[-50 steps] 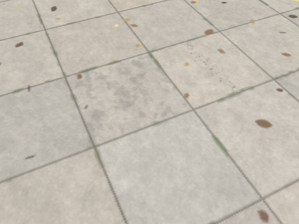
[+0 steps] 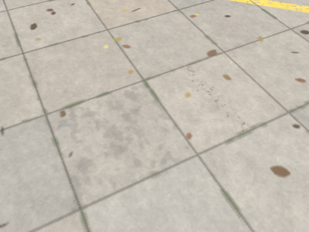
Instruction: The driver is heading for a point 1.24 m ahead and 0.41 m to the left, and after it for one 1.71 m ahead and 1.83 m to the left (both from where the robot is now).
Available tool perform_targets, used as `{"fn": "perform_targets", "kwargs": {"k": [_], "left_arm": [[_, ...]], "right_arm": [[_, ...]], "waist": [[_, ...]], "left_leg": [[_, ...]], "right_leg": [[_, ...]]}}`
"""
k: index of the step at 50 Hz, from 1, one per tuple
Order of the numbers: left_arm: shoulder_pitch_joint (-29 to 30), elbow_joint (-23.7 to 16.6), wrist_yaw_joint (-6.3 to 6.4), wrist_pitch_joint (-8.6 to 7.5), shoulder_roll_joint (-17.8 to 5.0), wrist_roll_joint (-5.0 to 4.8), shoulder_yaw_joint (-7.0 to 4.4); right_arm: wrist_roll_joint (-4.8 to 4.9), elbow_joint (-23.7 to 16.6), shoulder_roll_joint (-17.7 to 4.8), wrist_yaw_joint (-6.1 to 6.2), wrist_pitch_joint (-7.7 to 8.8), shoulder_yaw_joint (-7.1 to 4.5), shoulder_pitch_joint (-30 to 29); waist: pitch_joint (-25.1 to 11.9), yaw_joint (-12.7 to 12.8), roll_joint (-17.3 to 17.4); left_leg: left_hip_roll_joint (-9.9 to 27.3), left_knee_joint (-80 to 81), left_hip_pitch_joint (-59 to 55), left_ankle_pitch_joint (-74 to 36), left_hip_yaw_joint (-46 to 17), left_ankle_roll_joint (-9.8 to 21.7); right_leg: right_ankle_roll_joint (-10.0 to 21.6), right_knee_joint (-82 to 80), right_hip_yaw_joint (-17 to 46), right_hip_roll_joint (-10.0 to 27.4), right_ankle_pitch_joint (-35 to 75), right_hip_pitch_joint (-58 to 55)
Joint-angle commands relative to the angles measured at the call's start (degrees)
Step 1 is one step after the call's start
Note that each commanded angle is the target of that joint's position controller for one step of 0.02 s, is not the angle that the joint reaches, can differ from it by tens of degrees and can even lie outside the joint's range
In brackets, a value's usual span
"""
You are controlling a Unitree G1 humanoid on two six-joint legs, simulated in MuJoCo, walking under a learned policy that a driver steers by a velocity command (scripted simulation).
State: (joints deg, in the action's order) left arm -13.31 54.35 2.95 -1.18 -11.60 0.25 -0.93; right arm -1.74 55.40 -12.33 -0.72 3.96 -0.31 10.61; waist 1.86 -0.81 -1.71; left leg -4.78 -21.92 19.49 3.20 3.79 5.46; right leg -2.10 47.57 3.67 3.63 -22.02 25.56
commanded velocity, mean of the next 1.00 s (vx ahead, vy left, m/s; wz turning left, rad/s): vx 0.18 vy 0.00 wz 0.00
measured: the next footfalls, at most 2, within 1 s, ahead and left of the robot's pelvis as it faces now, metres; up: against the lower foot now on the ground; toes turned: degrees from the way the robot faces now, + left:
right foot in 0.10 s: +0.09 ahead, -0.14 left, +0.00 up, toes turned +0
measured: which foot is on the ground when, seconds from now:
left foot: down 0.00-1.00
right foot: up 0.00-0.08, down 0.10-0.74, up 0.76-1.00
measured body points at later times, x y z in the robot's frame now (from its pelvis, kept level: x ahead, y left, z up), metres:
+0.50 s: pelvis +0.07 -0.03 +0.00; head +0.08 -0.03 +0.45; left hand +0.07 +0.20 -0.15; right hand +0.10 -0.27 -0.15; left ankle +0.09 +0.07 -0.73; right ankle +0.05 -0.14 -0.73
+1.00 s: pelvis +0.22 +0.01 +0.01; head +0.23 +0.03 +0.46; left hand +0.37 +0.27 -0.11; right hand +0.16 -0.22 -0.13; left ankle +0.13 +0.08 -0.73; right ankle +0.33 -0.15 -0.66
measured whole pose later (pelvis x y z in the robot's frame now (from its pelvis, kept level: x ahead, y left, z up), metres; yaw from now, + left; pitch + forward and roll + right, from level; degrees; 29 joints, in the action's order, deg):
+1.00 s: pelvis +0.22 +0.01 +0.01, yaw +1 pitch +1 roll +0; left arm -6.8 53.2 -0.2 -5.1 -14.0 -1.3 -4.1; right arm -0.3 62.6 -9.7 -0.3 5.0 -0.5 25.9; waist -0.9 -3.4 -1.5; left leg -3.0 -12.6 -0.9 14.9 2.6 4.1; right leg 2.3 54.2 -0.4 6.1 -5.0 38.4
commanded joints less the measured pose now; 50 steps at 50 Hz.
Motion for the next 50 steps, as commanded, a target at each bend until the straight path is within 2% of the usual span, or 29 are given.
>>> {"fn": "perform_targets", "kwargs": {"k": [1, 4, 5, 6, 8, 9, 11, 13, 21, 23, 24, 25, 27, 29, 30, 31, 32, 34, 35, 36, 37, 38, 39, 40, 42, 43, 44, 46, 50], "left_arm": [[-10.16, 1.41, 0.28, 1.86, -3.59, 0.29, -1.02], [-9.58, 2.02, -0.06, 2.0, -3.04, 1.5, -1.14], [-9.28, 1.68, 0.02, 1.79, -4.05, 1.71, -1.12], [-7.19, 2.43, 0.1, 1.5, -8.29, 0.83, -2.21], [-4.69, 2.74, -0.1, 0.08, -4.72, 0.74, -1.67], [-3.21, 2.66, -0.23, -0.53, -4.53, 0.63, -1.73], [-2.87, 2.76, -0.37, -1.47, -3.66, 0.15, -1.74], [-4.87, 3.46, -0.35, -1.69, -3.39, -0.19, -1.78], [-7.78, 5.05, -0.71, -1.34, -3.08, -0.29, -1.56], [-7.84, 5.27, -0.76, -1.1, -2.77, -0.31, -1.48], [-9.16, 6.03, -0.78, -0.94, -2.43, -0.38, -1.48], [-9.62, 6.29, -0.75, -0.72, -3.26, -0.73, -1.85], [-9.9, 5.77, -0.71, -0.99, -4.68, -1.36, -2.43], [-13.01, 5.99, -0.89, -2.53, -6.33, -2.01, -3.03], [-13.95, 6.27, -1.08, -3.24, -7.99, -2.1, -3.58], [-13.62, 6.19, -1.22, -3.81, -8.2, -1.9, -3.77], [-12.94, 5.89, -1.41, -4.23, -7.58, -1.6, -3.67], [-9.85, 4.8, -1.94, -4.2, -7.34, -1.97, -3.61], [-7.0, 3.87, -2.1, -3.82, -7.46, -2.24, -3.57], [-4.39, 2.75, -2.17, -3.66, -7.59, -2.18, -3.55], [-0.79, 0.91, -2.19, -3.91, -6.19, -2.07, -3.08], [-1.35, -0.68, -2.1, -4.92, -2.21, -1.81, -2.1], [-0.53, -0.98, -2.28, -5.72, -3.57, -2.0, -2.44], [-0.91, -0.9, -2.78, -6.13, -4.39, -2.79, -2.61], [-0.38, -0.56, -2.83, -6.2, -5.07, -2.34, -3.17], [0.18, -0.61, -2.8, -5.89, -5.89, -1.89, -3.77], [0.14, -0.58, -2.98, -5.46, -5.11, -1.86, -3.8], [2.43, -1.4, -3.22, -4.6, -3.5, -1.63, -3.53], [13.98, -6.18, -3.38, -4.43, -2.22, -1.41, -2.37]], "right_arm": [[1.09, -3.84, -8.39, 1.25, -0.26, -1.72, -4.28], [1.99, -2.57, -5.47, 1.77, -1.1, -0.81, -2.46], [2.16, -2.05, -5.13, 1.76, -1.23, -0.71, -0.96], [2.35, -1.59, -5.57, 2.11, -1.61, -1.32, 2.69], [1.45, -0.74, -5.06, 2.83, -2.08, -1.32, 2.72], [1.18, 0.06, -4.16, 3.03, -2.31, -1.2, 3.68], [0.74, 1.12, -4.1, 2.99, -2.47, -1.23, 4.51], [1.11, 1.67, -4.29, 2.8, -2.33, -1.25, 3.94], [1.86, 3.48, -3.31, 2.42, -2.16, -1.02, 3.87], [1.94, 3.9, -3.37, 2.51, -2.42, -1.04, 4.08], [2.01, 4.72, -2.97, 2.55, -2.57, -0.96, 5.16], [2.42, 5.15, -3.48, 2.59, -2.74, -1.25, 5.58], [2.89, 4.65, -4.08, 2.53, -2.29, -1.62, 4.43], [3.28, 2.92, -2.47, 2.0, -0.32, -1.31, 0.89], [3.32, 2.08, -1.32, 1.53, 0.74, -1.07, -0.52], [3.24, 1.33, -1.42, 1.08, 1.57, -1.09, -1.93], [3.29, 0.92, -1.99, 0.66, 2.16, -1.29, -2.45], [3.79, 1.59, -2.31, 0.09, 2.68, -1.64, -0.01], [3.99, 3.44, -2.58, 0.04, 2.59, -2.11, 4.14], [3.62, 6.08, -3.94, 0.16, 2.25, -3.09, 10.3], [3.3, 8.22, -7.93, 0.47, 2.01, -4.6, 18.86], [3.31, 8.85, -14.01, 0.28, 2.01, -6.07, 25.82], [2.17, 8.24, -9.27, 0.15, 2.58, -4.25, 22.79], [2.04, 6.64, -6.22, 0.11, 3.05, -3.24, 17.81], [2.14, 4.61, -4.92, -0.61, 3.18, -2.33, 12.06], [2.03, 4.6, -3.54, -0.7, 2.85, -1.75, 11.77], [1.81, 4.93, -3.09, -0.62, 2.4, -1.48, 12.98], [1.61, 5.56, -4.13, 0.01, 1.85, -1.4, 15.56], [1.32, 4.68, -6.5, 1.32, 1.35, -1.56, 15.93]], "waist": [[-6.06, 3.65, 7.91], [-1.6, 4.27, 5.52], [0.92, 3.36, 2.78], [3.09, -0.57, -4.82], [2.98, -0.98, -8.04], [2.31, -1.72, -7.86], [1.28, -1.54, -4.51], [1.01, -0.31, -0.59], [-2.47, 0.81, 1.99], [-2.22, 0.77, 2.01], [-3.35, 0.91, 1.77], [-2.15, 0.92, 0.97], [3.64, 1.4, -0.45], [7.06, 3.02, -4.11], [7.6, 3.18, -7.33], [8.2, 3.06, -7.64], [7.51, 2.54, -6.88], [5.47, -0.04, -5.66], [4.35, -2.48, -4.86], [2.35, -5.03, -3.51], [0.82, -8.54, 4.73], [-2.47, -9.86, 19.83], [-1.68, -7.21, 14.03], [1.05, -4.37, 8.8], [2.24, -1.49, 3.42], [1.97, -0.82, 3.75], [1.57, -0.62, 5.08], [2.06, -0.72, 5.33], [4.98, -2.4, 5.06]], "left_leg": [[15.06, 11.77, 8.2, 19.46, -13.24, 7.75], [12.51, 10.74, 11.98, 32.5, -13.14, 2.18], [10.55, 7.46, 11.42, 31.7, -11.86, -0.11], [6.11, 4.95, 6.49, 25.78, -6.54, -1.6], [4.91, -1.01, -4.45, 16.5, -4.26, -2.64], [5.03, -2.06, -6.95, 13.9, -3.91, -2.55], [5.56, -1.96, -7.22, 11.87, -4.26, -2.14], [6.13, -1.12, -5.41, 11.89, -4.91, -1.5], [6.4, -3.64, -7.69, -0.03, -4.87, -1.42], [6.44, -4.05, -8.06, -1.32, -4.92, -1.44], [5.62, -4.5, -8.52, 4.13, -4.04, -1.27], [4.32, -5.84, -7.19, 13.99, -2.88, -0.79], [3.98, -7.29, 0.04, 29.38, -3.31, 0.32], [3.99, -13.45, 8.57, 26.3, -2.45, 0.58], [3.75, -18.1, 12.18, 21.2, -1.02, 0.58], [4.95, -20.27, 14.57, 19.49, -1.81, 1.09], [5.87, -21.14, 15.32, 20.41, -2.54, 1.52], [6.0, -14.84, 8.85, 20.55, -1.55, 2.04], [4.64, -8.99, -1.63, 16.6, -0.12, 2.08], [3.48, -7.46, -13.28, 12.39, -0.67, 1.84], [10.61, -0.4, -22.31, 15.99, -12.94, 4.65], [23.46, 9.14, -32.32, 16.24, -36.91, 11.93], [27.07, 10.54, -31.21, 14.36, -43.25, 13.07], [26.07, 9.6, -28.65, 11.48, -36.82, 11.13], [21.62, 10.88, -24.37, 4.16, -24.67, 7.48], [19.12, 11.3, -22.81, -1.29, -19.51, 5.69], [17.58, 11.55, -21.74, -5.19, -16.29, 4.84], [16.51, 12.48, -20.95, -10.78, -12.95, 5.0], [15.12, 15.34, -16.45, -11.71, -9.27, 4.6]], "right_leg": [[0.68, -7.87, -2.59, -0.99, 7.11, -15.7], [3.4, -16.75, -3.03, -1.12, 7.96, -18.66], [4.98, -22.8, 0.33, 1.71, 6.03, -16.49], [6.75, -25.6, 1.84, 1.91, -5.08, -7.69], [5.91, -31.66, 2.83, 1.42, -12.89, 0.94], [5.01, -31.99, 2.72, 1.19, -10.83, 1.41], [4.26, -30.17, 1.89, 0.64, -5.8, -1.06], [4.27, -28.05, 0.59, -0.28, -0.27, -4.37], [4.59, -23.61, -1.48, -1.31, 14.91, -10.87], [4.55, -23.35, -1.74, -1.5, 16.33, -11.19], [4.88, -23.68, -2.27, -2.02, 10.89, -11.92], [6.01, -23.82, -2.11, -2.39, 1.8, -11.07], [9.34, -26.3, 2.28, 0.15, -14.48, -8.5], [13.48, -31.48, 12.32, 7.01, -19.06, -12.31], [16.02, -34.34, 19.24, 12.0, -17.63, -15.6], [17.43, -34.6, 22.79, 15.1, -12.2, -17.25], [17.44, -33.67, 22.65, 15.92, -5.45, -18.76], [14.81, -31.24, 16.51, 13.68, 2.21, -17.75], [12.43, -29.58, 11.44, 10.36, 3.02, -12.06], [10.11, -25.24, 6.47, 6.25, 8.35, -5.34], [6.4, -9.58, -1.56, -0.05, 14.7, 3.0], [3.18, 10.6, -6.89, -6.84, 3.15, 15.33], [4.26, 22.27, 0.04, -5.1, -6.65, 21.52], [6.04, 26.45, 2.03, -2.07, -2.69, 24.13], [7.22, 22.58, 0.52, 2.1, 7.26, 23.05], [7.14, 19.91, -0.53, 3.14, 9.88, 20.67], [6.71, 18.12, -1.6, 3.28, 11.28, 18.85], [5.27, 14.92, -3.41, 3.24, 13.66, 19.47], [3.51, -2.11, -5.29, 1.81, 22.06, 17.74]]}}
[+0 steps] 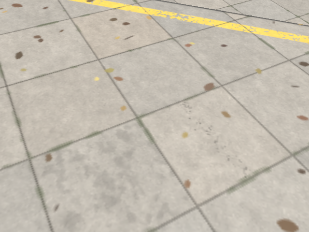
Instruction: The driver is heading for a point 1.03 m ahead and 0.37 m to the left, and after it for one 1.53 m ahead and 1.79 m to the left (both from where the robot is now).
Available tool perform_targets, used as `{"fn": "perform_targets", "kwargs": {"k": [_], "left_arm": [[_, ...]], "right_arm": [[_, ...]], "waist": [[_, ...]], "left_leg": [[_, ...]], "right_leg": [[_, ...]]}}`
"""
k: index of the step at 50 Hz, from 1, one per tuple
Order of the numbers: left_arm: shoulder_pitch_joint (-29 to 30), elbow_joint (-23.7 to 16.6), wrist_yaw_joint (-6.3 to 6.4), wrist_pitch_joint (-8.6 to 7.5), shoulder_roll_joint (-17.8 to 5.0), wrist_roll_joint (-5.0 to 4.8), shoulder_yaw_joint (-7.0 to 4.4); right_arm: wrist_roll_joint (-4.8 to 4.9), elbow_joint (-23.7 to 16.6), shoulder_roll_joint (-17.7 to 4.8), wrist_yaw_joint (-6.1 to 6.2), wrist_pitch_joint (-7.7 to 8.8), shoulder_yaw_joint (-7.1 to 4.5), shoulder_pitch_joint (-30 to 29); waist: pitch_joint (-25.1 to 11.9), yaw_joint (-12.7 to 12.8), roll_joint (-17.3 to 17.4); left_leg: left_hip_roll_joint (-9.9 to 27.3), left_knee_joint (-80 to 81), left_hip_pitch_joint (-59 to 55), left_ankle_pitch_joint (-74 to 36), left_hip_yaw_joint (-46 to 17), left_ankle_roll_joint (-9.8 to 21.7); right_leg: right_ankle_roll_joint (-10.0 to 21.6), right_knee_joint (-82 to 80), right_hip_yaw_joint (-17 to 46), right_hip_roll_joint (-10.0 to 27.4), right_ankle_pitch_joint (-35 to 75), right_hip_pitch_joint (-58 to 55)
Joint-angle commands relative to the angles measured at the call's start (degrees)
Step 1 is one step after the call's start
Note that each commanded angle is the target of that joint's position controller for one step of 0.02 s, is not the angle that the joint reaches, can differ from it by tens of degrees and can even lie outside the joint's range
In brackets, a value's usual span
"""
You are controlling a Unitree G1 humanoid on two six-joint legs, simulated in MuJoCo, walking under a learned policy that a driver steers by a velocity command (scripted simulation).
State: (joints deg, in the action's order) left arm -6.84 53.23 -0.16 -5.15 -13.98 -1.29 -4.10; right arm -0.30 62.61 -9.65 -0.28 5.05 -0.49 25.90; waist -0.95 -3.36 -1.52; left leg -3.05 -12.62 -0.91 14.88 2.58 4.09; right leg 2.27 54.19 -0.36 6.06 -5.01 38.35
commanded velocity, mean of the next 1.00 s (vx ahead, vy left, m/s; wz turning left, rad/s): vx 0.49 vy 0.00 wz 0.46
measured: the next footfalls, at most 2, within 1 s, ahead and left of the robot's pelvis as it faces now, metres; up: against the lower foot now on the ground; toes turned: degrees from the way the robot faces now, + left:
right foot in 0.22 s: +0.33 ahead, -0.14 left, +0.00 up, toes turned +3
left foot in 0.78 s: +0.53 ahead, +0.19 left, +0.00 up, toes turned +27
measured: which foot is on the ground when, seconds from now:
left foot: down 0.00-0.22, up 0.24-0.76, down 0.78-1.00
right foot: up 0.00-0.20, down 0.22-0.80, up 0.82-1.00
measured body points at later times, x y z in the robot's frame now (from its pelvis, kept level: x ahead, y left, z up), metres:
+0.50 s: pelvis +0.27 -0.05 +0.00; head +0.29 -0.04 +0.45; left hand +0.25 +0.23 -0.14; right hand +0.44 -0.29 -0.12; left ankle +0.31 +0.13 -0.66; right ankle +0.29 -0.14 -0.75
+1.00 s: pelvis +0.51 +0.11 +0.00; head +0.53 +0.15 +0.45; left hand +0.52 +0.43 -0.11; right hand +0.70 -0.09 -0.11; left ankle +0.49 +0.17 -0.75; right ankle +0.63 -0.04 -0.66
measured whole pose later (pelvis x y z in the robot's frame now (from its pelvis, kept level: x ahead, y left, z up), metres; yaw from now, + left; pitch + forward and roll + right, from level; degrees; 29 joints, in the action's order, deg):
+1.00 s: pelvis +0.51 +0.11 +0.00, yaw +30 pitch +2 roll -1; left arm -5.0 46.6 0.4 -6.5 -16.9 0.1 -4.2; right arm 0.8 45.6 -13.9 -1.3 3.6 -4.6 17.3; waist 2.4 -1.7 -1.8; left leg -5.3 -22.2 14.2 9.6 -1.7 6.1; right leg -0.6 61.7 3.2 6.8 -14.3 35.2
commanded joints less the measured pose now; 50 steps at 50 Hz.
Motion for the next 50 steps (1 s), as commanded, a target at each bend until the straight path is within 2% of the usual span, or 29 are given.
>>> {"fn": "perform_targets", "kwargs": {"k": [1, 4, 7, 9, 10, 11, 12, 13, 14, 15, 16, 17, 18, 21, 24, 27, 34, 36, 37, 38, 39, 40, 41, 42, 43, 44, 45, 46, 50], "left_arm": [[10.09, -5.95, -0.44, -0.59, 0.07, 0.1, 1.0], [14.9, -7.96, -1.22, -1.0, -1.1, -0.33, 1.2], [17.0, -9.8, -2.02, -1.87, -2.66, -0.49, 1.12], [13.06, -9.46, -2.06, -2.39, -5.19, -0.36, 0.16], [6.88, -7.99, -1.71, -2.5, -7.27, -0.43, -0.9], [-4.35, -5.13, -1.12, -2.42, -9.96, -0.53, -2.25], [-15.41, -3.66, -0.26, -2.09, -14.99, 0.69, -3.28], [-16.04, -3.11, -0.98, -1.96, -15.27, 2.05, -2.84], [-12.83, -4.04, -1.02, -2.05, -8.99, 1.67, -1.39], [-7.83, -4.4, -0.92, -2.15, -6.11, 1.03, -0.5], [-3.66, -4.6, -1.13, -2.32, -4.98, 1.01, -0.06], [-1.66, -4.12, -1.41, -2.49, -4.01, 1.47, 0.07], [-0.82, -3.43, -1.5, -2.6, -3.35, 2.1, 0.2], [-0.91, -1.84, -1.12, -3.0, -4.06, 1.78, -0.26], [-2.69, -1.01, 0.03, -2.85, -6.38, 2.14, -0.98], [-4.6, -0.78, 0.92, -2.27, -7.95, 2.21, -1.38], [-10.69, 0.01, 1.4, -0.14, -11.1, 0.61, -2.4], [-9.74, -0.44, 1.37, 0.58, -12.41, 0.13, -2.83], [-8.8, -0.85, 1.44, 0.96, -13.23, -0.08, -3.06], [-7.31, -1.28, 1.47, 1.52, -13.58, -0.38, -3.08], [-7.62, -1.81, 1.55, 1.67, -12.49, -0.1, -2.56], [-9.11, -4.24, 1.42, 1.0, -6.7, 2.03, -0.83], [-10.14, -7.04, 0.71, -1.71, -3.74, 1.24, 0.53], [-2.42, -8.55, 0.1, -3.49, -8.48, -1.17, -0.53], [-0.97, -9.0, -0.06, -4.28, -8.39, -1.68, -0.44], [-1.58, -7.85, 0.49, -4.37, -8.07, -0.31, -0.54], [-2.51, -7.29, 0.81, -3.76, -8.95, 0.72, -1.23], [-3.41, -7.3, 0.65, -2.82, -9.1, 0.87, -1.5], [0.92, -9.65, 0.87, -0.94, -6.64, 2.14, -1.15]], "right_arm": [[0.03, -2.55, -9.44, 1.03, 0.28, -1.47, 1.63], [0.81, -1.93, -9.87, 1.14, 0.25, -1.88, 4.5], [1.34, -1.95, -10.34, 1.51, -0.2, -2.58, 4.56], [1.14, -2.81, -11.55, 1.58, -0.53, -3.25, 2.75], [0.8, -3.35, -11.89, 1.42, -0.8, -3.45, 1.7], [0.3, -4.53, -11.33, 1.09, -0.99, -3.22, -0.31], [-0.84, -6.76, -8.54, 0.82, -0.84, -2.29, -0.55], [1.46, -6.89, 0.12, 0.55, 0.08, -0.36, 7.84], [3.05, -6.88, -6.99, 0.68, 0.83, -2.04, 3.96], [3.73, -8.66, -9.61, 0.99, 0.9, -3.01, -1.46], [3.24, -8.99, -9.15, 1.5, 0.67, -3.22, -3.48], [2.36, -9.05, -8.27, 1.72, 0.16, -3.78, -4.01], [2.33, -9.03, -6.74, 1.54, -0.71, -3.99, -2.21], [2.59, -10.96, -5.35, 1.62, -2.9, -4.48, -3.78], [1.85, -13.96, -6.73, 1.44, -3.48, -4.98, -9.46], [1.68, -15.63, -6.76, 0.18, -2.8, -4.83, -14.11], [1.68, -21.84, -6.47, -2.64, -2.5, -3.68, -27.02], [1.72, -23.04, -7.95, -3.08, -2.67, -4.25, -26.12], [1.74, -22.86, -9.26, -3.08, -2.8, -4.97, -23.12], [1.98, -21.24, -11.33, -3.0, -2.77, -6.31, -15.72], [2.13, -18.19, -15.76, -2.16, -2.91, -8.71, -5.18], [2.19, -17.09, -22.85, -0.93, -3.24, -10.54, -0.28], [1.44, -19.54, -24.49, -1.38, -2.11, -9.92, -1.76], [0.91, -19.42, -18.99, -2.01, -1.33, -8.26, -1.47], [1.03, -19.26, -16.27, -1.99, -0.82, -7.51, -3.73], [1.34, -20.4, -14.22, -1.9, -0.67, -6.87, -8.69], [1.15, -21.43, -12.04, -1.74, -0.64, -6.14, -12.36], [0.71, -22.2, -11.2, -1.5, -0.6, -5.75, -13.77], [1.33, -21.63, -14.0, 0.05, -0.03, -6.4, -10.26]], "waist": [[8.16, -0.61, 5.12], [9.39, -1.38, 5.67], [9.49, -0.01, 5.99], [5.71, 3.14, 7.81], [1.26, 6.48, 9.04], [-5.64, 11.87, 9.31], [-16.21, 14.39, 1.75], [-26.19, 8.8, -15.95], [-19.81, 9.85, -10.49], [-9.97, 8.66, -6.72], [-5.32, 6.45, -1.17], [-2.68, 4.7, -0.42], [-1.89, 2.71, -2.71], [1.69, 1.3, -3.46], [3.73, 1.74, -1.64], [4.17, 2.93, -0.76], [7.25, 7.32, -0.41], [5.56, 5.59, -2.0], [2.94, 3.47, -3.25], [-1.13, -1.1, -2.93], [-6.8, -5.71, -0.66], [-10.04, -4.21, 12.14], [-19.72, -0.44, 16.46], [-16.24, -3.71, 8.52], [-9.98, -2.24, 7.39], [-6.56, 0.61, 2.5], [-4.52, 2.88, 2.98], [-3.95, 4.25, 3.89], [-1.4, 4.01, 2.84]], "left_leg": [[13.1, 6.59, 4.89, -22.54, -8.11, 5.87], [14.34, 6.35, 2.58, -20.4, -9.42, 6.48], [16.75, 3.15, -2.5, -23.98, -10.93, 6.08], [16.87, -2.79, -3.93, -37.13, -10.95, 4.94], [15.51, -9.77, -3.1, -46.34, -10.2, 4.09], [12.51, -22.08, 3.69, -45.62, -8.72, 2.26], [7.29, -41.04, 17.33, -23.68, -6.57, 0.53], [-0.77, -59.26, 35.81, 17.69, -8.58, -1.78], [2.54, -65.68, 40.24, 16.6, -13.22, -0.91], [5.14, -65.78, 42.68, 10.96, -10.79, -0.39], [8.0, -63.86, 39.52, 5.65, -9.59, -0.48], [9.7, -61.51, 36.43, 2.98, -9.28, -0.37], [11.22, -59.82, 32.96, 1.54, -9.68, -0.13], [12.48, -56.68, 34.0, 0.03, -8.7, -0.18], [12.89, -51.07, 40.52, -6.81, -9.89, -1.26], [12.22, -41.85, 42.27, -14.42, -8.48, -1.83], [10.23, -27.51, 42.88, -11.04, -0.81, -0.18], [7.53, -25.95, 38.28, -5.05, 2.11, 1.65], [5.01, -25.77, 32.91, -2.44, 4.17, 2.81], [1.7, -22.84, 22.96, -3.59, 6.12, 4.55], [-0.58, -20.35, 6.36, -6.26, 4.54, 6.89], [13.15, -17.11, -9.63, -3.76, -19.16, 12.46], [22.99, -5.48, -20.54, 5.86, -51.18, 21.88], [22.22, -2.13, -19.96, 3.86, -47.11, 18.2], [20.27, -3.3, -13.73, -0.89, -37.65, 15.78], [17.46, -3.79, -4.83, -6.07, -30.4, 13.51], [15.3, -3.15, 2.35, -11.38, -25.29, 12.18], [14.06, -1.75, 6.51, -13.64, -23.42, 11.9], [11.81, 0.45, 10.93, -21.49, -18.7, 12.21]], "right_leg": [[-1.04, -12.47, -1.81, -1.45, 6.89, 2.92], [-0.99, -19.46, -1.55, -2.98, 8.66, 0.97], [0.21, -24.01, 0.12, -3.52, 6.94, -0.34], [1.41, -25.28, -0.85, -5.78, 3.57, -8.88], [2.6, -25.27, -2.03, -7.54, 2.21, -18.01], [4.6, -24.32, -0.28, -5.89, 2.84, -34.03], [7.96, -22.8, 13.92, 7.2, -1.02, -53.26], [15.73, -32.3, 41.33, 20.15, -13.25, -67.63], [12.81, -37.03, 41.7, 17.55, -17.34, -60.85], [9.84, -38.07, 30.71, 16.05, -15.01, -50.89], [8.61, -39.82, 23.12, 14.13, -8.23, -40.98], [7.78, -41.59, 17.25, 11.97, -4.18, -33.94], [7.21, -43.29, 12.49, 10.24, -3.15, -29.73], [8.3, -47.34, 5.26, 9.49, -1.49, -24.9], [8.99, -48.82, 1.28, 10.13, 0.66, -26.69], [8.05, -48.58, -3.67, 9.42, 3.43, -30.18], [6.23, -44.39, -10.03, 11.84, 6.53, -40.85], [5.04, -38.93, -11.77, 12.29, 19.95, -43.0], [4.31, -33.28, -12.83, 12.03, 31.11, -43.18], [3.05, -22.7, -14.67, 10.44, 39.28, -41.54], [0.62, -7.87, -15.63, 7.86, 35.62, -33.37], [-2.76, 13.29, -15.35, 2.28, -0.64, -12.48], [-3.93, 26.6, -1.01, -7.63, -29.56, 2.73], [-2.34, 28.87, 5.04, -5.04, -25.73, 9.63], [-0.7, 25.35, 4.3, -2.61, -20.44, 11.43], [-0.45, 20.45, 4.58, 0.14, -15.86, 7.4], [-0.7, 15.79, 4.76, 1.85, -13.27, 2.69], [-1.08, 13.78, 4.98, 2.55, -11.63, -0.77], [-4.36, 2.28, 3.38, 0.66, -4.12, -0.34]]}}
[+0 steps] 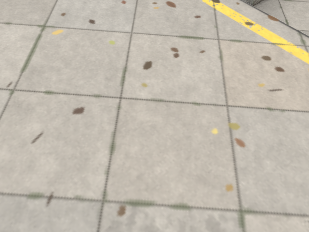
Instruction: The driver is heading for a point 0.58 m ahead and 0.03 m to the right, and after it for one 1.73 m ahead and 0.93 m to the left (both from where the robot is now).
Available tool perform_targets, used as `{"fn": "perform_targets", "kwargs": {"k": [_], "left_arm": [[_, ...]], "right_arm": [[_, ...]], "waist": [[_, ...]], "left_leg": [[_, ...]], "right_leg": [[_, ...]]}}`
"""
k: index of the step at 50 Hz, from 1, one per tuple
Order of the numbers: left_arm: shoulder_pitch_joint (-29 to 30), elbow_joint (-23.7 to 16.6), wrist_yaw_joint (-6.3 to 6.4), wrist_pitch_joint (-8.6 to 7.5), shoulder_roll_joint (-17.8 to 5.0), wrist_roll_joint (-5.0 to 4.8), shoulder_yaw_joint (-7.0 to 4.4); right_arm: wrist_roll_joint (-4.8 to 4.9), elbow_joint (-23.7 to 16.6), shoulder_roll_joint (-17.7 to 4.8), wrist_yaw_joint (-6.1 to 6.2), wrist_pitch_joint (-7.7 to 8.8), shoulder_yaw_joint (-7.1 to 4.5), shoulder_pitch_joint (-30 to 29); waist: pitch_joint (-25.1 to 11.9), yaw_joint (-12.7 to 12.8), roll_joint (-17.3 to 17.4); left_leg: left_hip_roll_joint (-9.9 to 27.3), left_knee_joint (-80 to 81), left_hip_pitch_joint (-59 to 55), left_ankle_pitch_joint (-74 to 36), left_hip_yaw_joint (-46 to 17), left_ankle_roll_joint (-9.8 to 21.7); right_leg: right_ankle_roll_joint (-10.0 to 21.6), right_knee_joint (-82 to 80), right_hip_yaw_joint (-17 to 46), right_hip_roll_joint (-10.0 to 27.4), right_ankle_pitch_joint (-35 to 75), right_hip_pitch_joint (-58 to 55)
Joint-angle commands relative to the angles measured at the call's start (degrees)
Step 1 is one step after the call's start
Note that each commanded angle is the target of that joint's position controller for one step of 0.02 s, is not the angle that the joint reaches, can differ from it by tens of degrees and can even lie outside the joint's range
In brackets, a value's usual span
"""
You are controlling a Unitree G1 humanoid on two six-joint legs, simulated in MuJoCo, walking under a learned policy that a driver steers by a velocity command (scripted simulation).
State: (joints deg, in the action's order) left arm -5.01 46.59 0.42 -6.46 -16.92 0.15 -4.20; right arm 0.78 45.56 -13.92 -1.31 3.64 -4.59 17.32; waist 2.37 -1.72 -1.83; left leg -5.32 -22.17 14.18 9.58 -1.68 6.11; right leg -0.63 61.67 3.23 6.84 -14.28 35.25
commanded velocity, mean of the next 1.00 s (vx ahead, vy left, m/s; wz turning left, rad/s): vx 0.40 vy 0.00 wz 0.40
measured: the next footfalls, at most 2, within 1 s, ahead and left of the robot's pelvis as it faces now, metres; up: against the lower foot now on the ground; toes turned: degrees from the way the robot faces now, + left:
right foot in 0.30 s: +0.37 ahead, -0.13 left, +0.00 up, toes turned +13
left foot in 0.78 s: +0.57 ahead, +0.17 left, +0.00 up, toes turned +18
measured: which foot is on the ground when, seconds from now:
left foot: down 0.00-0.32, up 0.34-0.76, down 0.78-1.00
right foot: up 0.00-0.28, down 0.30-0.80, up 0.82-1.00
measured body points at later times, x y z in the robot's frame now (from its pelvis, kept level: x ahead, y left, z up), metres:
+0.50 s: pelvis +0.29 -0.04 +0.00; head +0.32 -0.04 +0.45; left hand +0.30 +0.24 -0.12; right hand +0.48 -0.28 -0.12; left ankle +0.26 +0.10 -0.66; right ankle +0.33 -0.13 -0.74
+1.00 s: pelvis +0.48 +0.05 -0.01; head +0.52 +0.09 +0.43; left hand +0.51 +0.37 -0.13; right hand +0.74 -0.14 -0.10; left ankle +0.54 +0.16 -0.74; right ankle +0.55 -0.09 -0.68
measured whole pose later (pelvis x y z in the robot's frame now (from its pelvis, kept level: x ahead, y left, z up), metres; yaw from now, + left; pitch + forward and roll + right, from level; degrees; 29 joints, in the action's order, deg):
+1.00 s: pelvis +0.48 +0.05 -0.01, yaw +23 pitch +4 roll -1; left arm -7.4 43.3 1.7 -1.3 -18.1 0.6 -2.3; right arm -0.6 36.6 -16.7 -0.7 0.7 -3.7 9.7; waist 2.8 -0.4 -1.3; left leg -4.8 -26.3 25.2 4.4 -3.5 4.0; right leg -3.2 61.4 3.1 1.9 -24.8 33.5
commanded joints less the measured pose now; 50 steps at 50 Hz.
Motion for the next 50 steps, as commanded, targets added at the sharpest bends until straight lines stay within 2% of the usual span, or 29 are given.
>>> {"fn": "perform_targets", "kwargs": {"k": [1, 5, 9, 12, 13, 14, 15, 16, 17, 18, 19, 20, 21, 23, 25, 27, 30, 32, 36, 38, 39, 40, 41, 42, 43, 44, 45, 48, 50], "left_arm": [[1.59, -3.88, 0.33, 0.37, -3.38, 0.69, -0.9], [9.2, -6.3, -0.57, -0.29, -2.04, -0.03, -0.14], [13.04, -8.61, -1.69, -1.19, -3.32, -0.56, -0.17], [10.66, -8.7, -2.19, -2.05, -5.22, -0.7, -0.77], [7.15, -7.8, -2.16, -2.31, -5.86, -0.63, -1.1], [1.16, -6.14, -1.93, -2.59, -7.26, -0.08, -1.87], [-7.58, -4.98, -1.64, -2.7, -9.56, 0.97, -2.5], [-16.32, -2.98, -1.51, -2.1, -14.18, 1.85, -3.9], [-17.52, -1.58, -2.25, -1.75, -10.75, 0.11, -3.17], [-14.04, -2.41, -2.17, -1.39, -6.43, -0.88, -2.0], [-10.35, -3.21, -2.01, -0.77, -4.77, -0.51, -1.33], [-7.81, -3.1, -2.01, -0.4, -3.98, 0.02, -0.88], [-6.72, -3.0, -1.98, -0.46, -3.01, 0.53, -0.37], [-7.08, -2.13, -2.02, -0.77, -3.05, 0.3, -0.27], [-8.46, -1.11, -1.84, -1.07, -5.03, -0.23, -0.7], [-9.64, -0.44, -1.47, -0.81, -6.57, -0.55, -1.05], [-11.83, 0.49, -1.17, -0.04, -7.38, -1.14, -1.01], [-13.02, 1.25, -0.95, 0.52, -7.82, -0.89, -0.85], [-13.99, 2.48, -0.46, 1.83, -8.54, -0.83, -0.73], [-11.45, 1.7, 0.38, 2.63, -9.88, -1.48, -1.17], [-11.9, 1.28, 0.78, 2.93, -9.14, -1.26, -0.97], [-12.4, -0.94, 1.15, 2.65, -7.08, 0.66, -0.02], [-20.74, -1.74, 0.2, 1.9, -1.39, 1.94, 2.15], [-18.79, -0.87, -0.51, 1.65, -7.2, 0.71, 1.08], [-12.92, -2.75, -0.49, 2.0, -8.17, -0.9, 0.66], [-10.59, -3.22, 0.15, 2.7, -7.46, -0.65, 0.74], [-9.65, -3.54, 0.81, 3.64, -7.78, -0.01, 0.44], [-11.39, -4.24, 1.56, 5.49, -6.14, 0.49, 0.44], [-10.43, -4.8, 2.0, 5.78, -5.34, 0.79, 0.62]], "right_arm": [[0.27, -4.33, -9.92, 1.51, 1.27, -2.34, -0.45], [0.39, -3.78, -9.73, 2.21, 0.78, -2.21, 2.34], [0.77, -2.66, -9.8, 2.4, 0.31, -2.28, 5.28], [0.64, -2.97, -10.13, 3.02, -0.49, -2.47, 4.67], [0.47, -3.18, -9.91, 3.07, -0.73, -2.39, 3.88], [0.29, -3.59, -8.52, 2.92, -0.75, -1.85, 3.14], [-0.5, -4.66, -6.15, 2.52, -0.6, -0.75, 2.31], [0.57, -4.96, -2.35, 2.44, -0.04, 0.33, 10.85], [1.6, -3.85, -4.56, 2.42, 0.46, 0.5, 13.86], [1.84, -3.93, -9.11, 2.29, 0.47, -0.51, 8.18], [1.08, -5.15, -9.73, 2.28, 0.45, -0.54, 2.43], [0.14, -6.31, -8.99, 2.2, 0.66, -0.54, -1.26], [-0.22, -6.6, -8.28, 2.04, 0.64, -0.7, -1.77], [0.06, -6.3, -5.95, 1.73, 0.38, -0.25, -0.08], [-0.34, -7.29, -4.69, 1.73, 0.33, 0.3, -2.08], [-0.63, -8.51, -4.1, 1.62, 0.59, 0.82, -5.78], [-0.34, -9.71, -3.11, 1.04, 1.08, 1.43, -11.42], [-0.15, -10.21, -2.91, 0.46, 1.27, 1.63, -14.07], [0.02, -12.15, -4.57, -0.93, 1.14, 1.03, -16.54], [-0.73, -11.27, -7.41, -1.2, 0.97, -0.38, -10.73], [-0.92, -9.73, -10.11, -0.9, 0.88, -1.7, -4.82], [-1.67, -9.28, -15.48, 0.04, 0.44, -3.07, 2.21], [-1.86, -10.84, -18.37, 0.21, 0.01, -2.78, 0.28], [-1.09, -11.67, -13.61, 0.09, -0.63, -2.04, 1.51], [-0.9, -12.32, -11.85, 0.12, -0.91, -1.49, -2.14], [-0.4, -12.28, -10.66, 0.31, -1.37, -1.19, -4.94], [-0.45, -12.77, -10.32, 0.48, -1.79, -1.02, -6.96], [-1.72, -13.68, -11.57, 0.74, -2.25, -1.58, -10.12], [-1.4, -13.59, -12.17, 1.39, -2.38, -1.92, -9.58]], "waist": [[-3.87, 1.57, 3.58], [-1.87, -1.31, 6.94], [-1.09, -2.73, 7.55], [-1.61, -1.0, 9.22], [-2.75, 0.71, 10.2], [-6.21, 3.52, 9.86], [-14.0, 7.48, 6.89], [-23.37, 5.92, -9.14], [-23.31, 5.43, -15.97], [-13.93, 6.4, -8.48], [-8.35, 6.05, -2.58], [-4.04, 4.76, -0.52], [-2.95, 3.09, -1.23], [-3.42, 1.6, -3.36], [-2.95, 1.67, -2.99], [-2.67, 2.57, -1.9], [-1.85, 4.55, -2.0], [-1.16, 5.58, -2.27], [-2.56, 5.34, -3.88], [-5.69, 1.22, -4.13], [-8.79, -1.34, -2.0], [-15.58, -3.3, 6.37], [-23.58, 2.19, 18.46], [-28.57, -1.66, 11.34], [-21.02, -1.65, 9.03], [-15.53, -0.23, 4.23], [-12.11, 1.16, 3.42], [-10.34, 4.65, 7.31], [-11.58, 4.4, 7.82]], "left_leg": [[13.54, 10.06, -4.17, -15.9, -13.86, 9.73], [11.13, 9.54, -2.79, -8.4, -12.45, 6.75], [13.1, 5.79, -6.3, -6.35, -16.75, 5.92], [14.78, 0.98, -10.01, -9.12, -20.95, 4.95], [14.57, -1.35, -10.62, -13.37, -20.83, 4.39], [11.82, -7.3, -10.0, -19.95, -19.02, 2.98], [8.82, -20.63, -3.82, -16.67, -15.84, 1.05], [0.45, -41.83, 16.48, 3.54, -9.39, -3.79], [0.6, -51.16, 26.72, 23.51, -10.49, -4.34], [3.55, -55.1, 30.91, 19.53, -11.07, -4.3], [6.01, -54.17, 29.97, 14.88, -8.43, -4.12], [7.64, -50.45, 28.49, 11.91, -7.18, -3.92], [9.56, -47.12, 25.95, 9.89, -6.71, -3.61], [10.94, -42.8, 22.78, 8.65, -4.75, -3.72], [11.86, -37.78, 24.21, 6.22, -3.31, -4.48], [12.41, -30.96, 25.18, 0.66, -2.3, -5.21], [11.2, -19.79, 22.47, -8.57, -0.25, -5.45], [9.35, -14.41, 19.64, -12.77, 1.52, -5.48], [6.77, -9.74, 16.5, -10.53, 1.91, -3.24], [4.07, -5.89, 8.57, -9.23, 3.65, -1.22], [3.26, -3.1, -0.1, -14.68, 3.42, 0.4], [14.46, -6.11, -15.57, -36.36, -9.87, 4.89], [28.72, -7.83, -32.55, -52.67, -31.03, 16.98], [26.88, -4.87, -30.83, -40.78, -32.08, 16.77], [23.37, -3.23, -24.48, -35.14, -25.6, 14.22], [20.48, -1.42, -16.52, -30.13, -21.35, 11.54], [18.99, 0.69, -8.64, -26.01, -19.73, 10.45], [15.12, 3.74, 4.35, -22.12, -16.3, 9.91], [14.5, 3.38, 5.12, -21.29, -16.3, 9.92]], "right_leg": [[-1.99, -9.59, -0.27, -0.84, 8.26, 3.67], [-1.75, -26.22, -0.75, -4.45, 19.82, 0.09], [-0.64, -32.64, 0.16, -6.04, 19.91, -2.18], [0.92, -34.86, 0.59, -6.59, 13.24, -5.77], [1.91, -35.71, -0.67, -7.05, 11.9, -9.71], [3.66, -37.25, -1.69, -7.16, 13.01, -18.46], [7.23, -34.65, 4.18, -0.32, 12.8, -33.36], [16.58, -36.71, 28.12, 12.36, 4.0, -55.94], [18.83, -43.83, 43.59, 16.74, -7.47, -58.34], [16.24, -44.9, 36.85, 14.77, -12.41, -50.94], [14.18, -45.55, 28.21, 12.29, -8.96, -42.31], [13.64, -47.2, 22.61, 9.9, -2.66, -34.36], [12.97, -48.49, 18.5, 7.83, 2.12, -30.15], [13.34, -50.58, 13.97, 6.0, 7.97, -26.97], [14.48, -52.3, 10.98, 6.31, 13.47, -26.62], [14.43, -53.32, 8.0, 6.08, 16.8, -27.32], [12.37, -53.41, 2.87, 3.82, 18.24, -27.46], [11.15, -51.69, -0.59, 3.34, 25.14, -28.15], [8.55, -44.93, -3.27, 5.36, 34.58, -33.92], [6.34, -35.59, -5.09, 4.29, 42.61, -34.61], [4.3, -26.03, -7.11, 1.77, 41.51, -31.95], [1.17, -8.09, -9.44, -1.53, 22.79, -19.66], [-1.81, 11.42, -5.73, -10.25, -25.89, -0.13], [-1.26, 16.16, 2.3, -7.86, -24.43, 1.95], [-1.07, 16.18, 1.62, -6.13, -19.83, 5.32], [-1.49, 12.96, 0.94, -4.3, -15.84, 5.41], [-1.95, 9.61, 1.08, -3.34, -13.4, 3.11], [-2.75, 1.32, -0.19, -4.45, -9.86, -5.4], [-3.36, -3.4, -0.03, -5.43, -7.9, -6.23]]}}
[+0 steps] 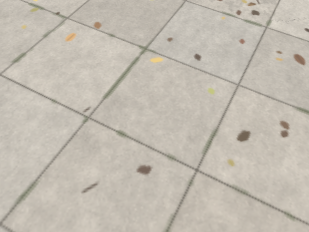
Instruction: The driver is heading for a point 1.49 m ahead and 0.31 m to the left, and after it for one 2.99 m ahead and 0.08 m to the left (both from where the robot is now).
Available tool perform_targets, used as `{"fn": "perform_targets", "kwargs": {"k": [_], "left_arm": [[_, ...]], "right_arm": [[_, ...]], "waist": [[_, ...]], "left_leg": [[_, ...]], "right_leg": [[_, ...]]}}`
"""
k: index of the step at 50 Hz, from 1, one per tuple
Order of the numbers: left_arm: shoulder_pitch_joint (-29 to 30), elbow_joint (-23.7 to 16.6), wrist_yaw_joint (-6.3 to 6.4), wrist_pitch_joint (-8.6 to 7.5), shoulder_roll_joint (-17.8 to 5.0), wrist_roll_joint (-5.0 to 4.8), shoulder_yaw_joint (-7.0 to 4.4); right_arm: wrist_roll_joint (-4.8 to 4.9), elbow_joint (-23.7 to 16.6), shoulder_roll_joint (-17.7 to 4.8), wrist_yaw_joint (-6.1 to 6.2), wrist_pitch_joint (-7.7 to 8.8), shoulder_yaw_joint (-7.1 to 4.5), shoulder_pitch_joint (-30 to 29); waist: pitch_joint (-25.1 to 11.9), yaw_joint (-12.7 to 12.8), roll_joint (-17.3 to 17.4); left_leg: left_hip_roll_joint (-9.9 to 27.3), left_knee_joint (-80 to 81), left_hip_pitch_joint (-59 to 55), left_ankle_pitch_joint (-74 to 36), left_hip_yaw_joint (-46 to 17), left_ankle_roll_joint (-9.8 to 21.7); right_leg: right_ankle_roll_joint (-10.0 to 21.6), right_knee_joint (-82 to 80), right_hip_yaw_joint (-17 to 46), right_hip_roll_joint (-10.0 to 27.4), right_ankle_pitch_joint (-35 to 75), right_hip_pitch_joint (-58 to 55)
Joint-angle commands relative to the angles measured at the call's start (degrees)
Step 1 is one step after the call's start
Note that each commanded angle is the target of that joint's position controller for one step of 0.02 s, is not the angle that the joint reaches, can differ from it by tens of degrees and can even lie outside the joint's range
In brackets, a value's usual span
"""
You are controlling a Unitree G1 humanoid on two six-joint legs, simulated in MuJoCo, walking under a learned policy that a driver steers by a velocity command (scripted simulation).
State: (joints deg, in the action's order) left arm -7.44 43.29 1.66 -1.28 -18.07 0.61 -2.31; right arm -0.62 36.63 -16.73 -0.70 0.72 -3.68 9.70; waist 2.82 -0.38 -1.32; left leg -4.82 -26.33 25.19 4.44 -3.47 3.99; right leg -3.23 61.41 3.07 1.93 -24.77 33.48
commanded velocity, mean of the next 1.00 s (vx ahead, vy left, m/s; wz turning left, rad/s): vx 0.02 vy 0.00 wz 0.51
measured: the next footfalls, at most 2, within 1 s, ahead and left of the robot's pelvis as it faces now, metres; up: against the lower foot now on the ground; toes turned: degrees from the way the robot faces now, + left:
right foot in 0.22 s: +0.12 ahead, -0.15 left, +0.00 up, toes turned +12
left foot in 0.64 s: +0.03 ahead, +0.11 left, +0.00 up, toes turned +25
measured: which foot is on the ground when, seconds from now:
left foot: down 0.00-0.24, up 0.26-0.62, down 0.64-1.00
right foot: up 0.00-0.20, down 0.22-0.64, up 0.66-1.00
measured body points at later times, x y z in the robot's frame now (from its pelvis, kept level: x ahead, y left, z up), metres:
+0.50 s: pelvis +0.04 -0.04 +0.01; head +0.08 -0.05 +0.46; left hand +0.10 +0.27 -0.08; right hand +0.27 -0.27 -0.09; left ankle +0.01 +0.10 -0.67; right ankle +0.09 -0.15 -0.73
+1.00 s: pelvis +0.03 +0.01 +0.01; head +0.04 +0.03 +0.45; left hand +0.01 +0.32 -0.10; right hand +0.31 -0.13 -0.07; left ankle +0.00 +0.09 -0.73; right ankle +0.11 -0.12 -0.70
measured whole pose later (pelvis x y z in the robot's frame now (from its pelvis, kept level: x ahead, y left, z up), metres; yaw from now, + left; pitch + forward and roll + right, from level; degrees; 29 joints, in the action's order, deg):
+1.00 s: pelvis +0.03 +0.01 +0.01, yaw +30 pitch +1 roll -1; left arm -9.4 41.5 1.1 1.3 -16.6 -0.1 -4.1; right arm -0.6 36.2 -14.8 0.7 -1.3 -2.5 7.9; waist 1.4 0.1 -1.3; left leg -4.2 -27.9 16.1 12.9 -4.3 3.1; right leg -4.1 44.3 1.4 2.2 -21.3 23.2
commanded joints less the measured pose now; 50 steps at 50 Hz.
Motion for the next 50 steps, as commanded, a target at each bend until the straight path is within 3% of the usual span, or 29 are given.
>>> {"fn": "perform_targets", "kwargs": {"k": [1, 5, 8, 10, 11, 12, 13, 14, 15, 16, 17, 18, 20, 24, 29, 31, 32, 33, 34, 35, 36, 37, 38, 40, 44, 50], "left_arm": [[-7.1, -1.85, 0.8, 0.74, -3.99, 0.39, -1.19], [-2.43, -3.82, 0.43, 0.98, -3.64, -0.07, -1.11], [-1.34, -4.83, -0.13, 0.18, -3.96, -0.5, -1.35], [-4.01, -4.34, -0.61, -0.47, -3.95, -0.68, -1.76], [-5.97, -3.96, -0.66, -0.61, -5.57, -0.32, -2.44], [-7.43, -4.43, -0.35, -0.27, -9.92, 0.91, -3.43], [-5.73, -4.42, -0.61, 0.27, -12.63, 2.89, -4.29], [-3.26, -6.18, -0.35, -0.09, -9.85, 2.71, -3.71], [-0.33, -7.0, 0.02, -0.17, -6.94, 1.88, -3.06], [1.59, -7.63, 0.17, -0.09, -5.46, 1.01, -2.7], [2.07, -7.72, 0.37, 0.01, -4.88, 0.21, -2.53], [1.79, -7.75, 0.59, 0.25, -4.65, 0.11, -2.35], [0.03, -7.4, 0.91, 0.88, -4.93, 0.43, -2.64], [-2.4, -6.61, 1.13, 1.84, -7.77, 0.15, -4.01], [-1.63, -5.92, 0.04, 1.56, -9.97, -1.52, -5.1], [-1.08, -5.25, -0.06, 1.42, -9.03, -2.58, -4.98], [-4.27, -3.93, -0.35, 1.21, -6.77, -2.0, -4.44], [-4.24, -6.18, -0.87, 1.04, -2.51, 1.27, -2.93], [1.04, -8.6, -0.38, 0.75, -3.52, 1.09, -3.11], [3.7, -8.67, -0.05, 0.85, -6.26, -0.05, -3.92], [3.57, -8.29, 0.19, 1.04, -6.52, -0.61, -4.19], [2.03, -6.84, 0.66, 1.29, -6.39, -0.28, -4.36], [0.7, -6.34, 0.87, 1.59, -6.68, 0.06, -4.53], [-1.58, -5.4, 0.48, 1.7, -5.72, -0.22, -4.36], [-0.19, -5.76, 0.1, 1.89, -3.21, -0.5, -3.18], [0.23, -6.35, -0.67, 1.49, -3.36, -0.87, -2.83]], "right_arm": [[0.28, -4.69, -9.54, 1.17, 0.27, -2.94, -1.79], [0.65, -5.0, -9.67, 2.22, -1.19, -3.09, -1.42], [0.74, -4.99, -9.56, 2.29, -1.91, -3.13, -0.13], [1.37, -5.21, -9.08, 2.45, -2.48, -2.96, -0.66], [1.69, -5.08, -7.86, 2.61, -2.71, -2.63, 0.41], [1.39, -5.16, -4.33, 2.58, -2.84, -1.75, 2.89], [1.62, -7.53, -5.94, 2.43, -2.03, -2.42, 1.43], [0.63, -6.48, -10.42, 2.22, -1.5, -3.72, 2.44], [1.23, -4.74, -11.4, 2.08, -1.92, -4.41, 3.84], [1.33, -3.05, -10.21, 2.42, -2.81, -4.39, 5.47], [1.15, -2.79, -9.03, 2.57, -3.5, -4.16, 5.73], [1.36, -2.96, -7.43, 2.45, -3.91, -3.72, 5.34], [1.95, -4.71, -5.48, 2.25, -4.05, -2.99, 1.83], [1.63, -7.42, -3.51, 1.11, -3.71, -1.87, -2.5], [1.82, -7.84, -5.15, -0.21, -4.12, -2.6, -1.28], [1.78, -6.28, -5.25, -0.37, -4.15, -3.24, 2.7], [1.71, -5.64, -7.45, 0.18, -4.05, -4.13, 5.11], [1.39, -6.6, -14.85, 1.2, -3.74, -5.82, 7.29], [-0.59, -7.45, -15.91, 0.84, -2.59, -5.48, 6.52], [-0.92, -7.01, -13.21, 0.47, -1.48, -4.74, 6.31], [-0.3, -6.39, -11.61, 0.66, -0.87, -4.11, 3.61], [0.68, -6.56, -9.72, 0.98, -0.87, -3.53, 0.67], [1.34, -6.68, -8.51, 1.27, -1.06, -2.9, -1.54], [0.65, -6.43, -7.35, 1.76, -1.19, -2.11, -2.37], [0.2, -5.02, -6.9, 2.22, -1.16, -1.67, -2.04], [0.01, -3.09, -6.78, 1.27, -1.43, -1.06, -2.24]], "waist": [[-12.68, 2.73, 7.21], [-11.61, 1.14, 8.49], [-10.83, 0.34, 10.22], [-10.59, 2.14, 10.42], [-10.56, 2.65, 9.06], [-11.84, 1.22, -1.61], [-7.35, 0.16, -17.17], [-7.42, 0.1, -12.58], [-7.01, -0.96, -8.33], [-6.42, -1.68, -5.93], [-5.69, -1.37, -5.8], [-5.14, -1.08, -5.78], [-4.71, 0.7, -7.31], [-6.89, 3.37, -9.65], [-7.3, 2.61, -10.8], [-7.79, 0.02, -9.02], [-8.84, -0.37, -3.5], [-10.18, 0.65, 15.16], [-11.3, -1.94, 18.5], [-10.99, -3.55, 12.12], [-8.85, -1.66, 10.35], [-8.48, -0.33, 7.75], [-8.24, 0.68, 8.56], [-9.7, 1.61, 9.3], [-8.88, 0.45, 9.18], [-5.86, -0.9, 9.67]], "left_leg": [[13.68, 7.38, -5.85, -13.04, -14.93, 11.62], [11.79, 7.97, -4.41, 3.93, -18.11, 9.36], [11.74, 6.42, -6.81, 5.19, -21.84, 8.43], [10.34, 3.56, -7.02, 3.57, -22.9, 6.54], [8.04, 0.55, -4.32, 6.35, -21.57, 4.16], [2.61, -11.68, 3.04, 21.13, -14.47, 0.43], [-4.38, -23.08, 13.73, 31.16, -3.66, -2.42], [-0.33, -34.47, 13.51, 29.1, -5.89, -4.41], [0.24, -38.82, 13.26, 25.35, -5.37, -5.35], [0.83, -41.75, 13.06, 22.6, -4.32, -6.61], [1.26, -44.89, 14.06, 20.14, -3.67, -7.62], [1.62, -45.77, 13.43, 18.71, -2.39, -8.39], [2.8, -40.69, 13.93, 16.05, 0.41, -9.43], [5.78, -27.3, 8.67, 17.26, 2.95, -9.58], [5.27, -12.38, -1.55, 15.33, 6.76, -6.05], [3.35, 0.08, -10.4, 6.41, 8.17, -2.81], [4.61, 4.4, -19.2, -2.16, 4.12, -0.7], [20.32, 3.94, -30.58, -25.56, -16.76, 5.33], [27.89, 4.55, -26.06, -29.02, -26.19, 16.49], [24.94, 5.68, -24.5, -23.79, -22.1, 16.14], [21.5, 5.56, -22.5, -19.6, -17.75, 12.82], [18.93, 5.33, -21.58, -16.31, -14.88, 10.01], [17.7, 5.38, -19.64, -17.25, -13.12, 9.11], [16.25, 5.75, -17.45, -18.64, -11.03, 9.22], [15.43, 6.19, -17.36, -11.68, -10.83, 9.0], [15.82, 5.7, -12.57, -2.38, -14.94, 9.72]], "right_leg": [[-0.9, -5.14, 0.58, -0.7, 4.17, -4.82], [-0.81, -13.4, 1.47, -2.12, 7.91, -7.04], [0.06, -20.68, 1.6, -3.3, 6.42, -9.37], [1.56, -32.01, 0.49, -3.66, 10.78, -15.36], [3.07, -37.83, 1.73, -0.45, 14.24, -21.08], [7.83, -41.05, 12.48, 12.86, 17.53, -28.15], [16.69, -45.16, 26.37, 21.85, 26.16, -24.73], [18.99, -44.65, 25.84, 22.86, 28.84, -23.44], [16.54, -43.08, 19.06, 19.3, 29.94, -23.06], [13.95, -41.98, 13.5, 15.56, 29.73, -23.33], [13.42, -41.69, 10.61, 14.42, 30.98, -23.71], [13.48, -42.0, 7.4, 13.15, 32.62, -23.01], [13.91, -42.76, 3.56, 11.98, 31.84, -25.29], [15.08, -42.1, 1.06, 14.4, 32.33, -29.0], [14.04, -39.7, -0.81, 16.78, 32.42, -27.53], [10.37, -34.26, -3.85, 15.26, 29.41, -24.51], [6.2, -27.48, -7.72, 12.76, 22.95, -18.4], [0.22, -8.59, -13.05, 5.64, -4.08, -1.61], [-1.62, 3.19, -5.22, -0.2, -15.13, 6.96], [-1.17, 8.2, -1.05, 0.82, -12.18, 7.22], [-0.43, 7.98, -0.04, 1.43, -7.2, 7.46], [-0.46, 6.4, 0.3, 2.04, -3.17, 7.11], [-0.9, 5.88, -0.01, 1.85, -0.09, 5.33], [-1.61, 6.23, -0.93, 0.67, 3.87, 1.02], [-1.84, -6.54, -0.94, 0.98, 5.75, -2.8], [-0.24, -21.94, -1.92, 0.15, 2.94, -12.87]]}}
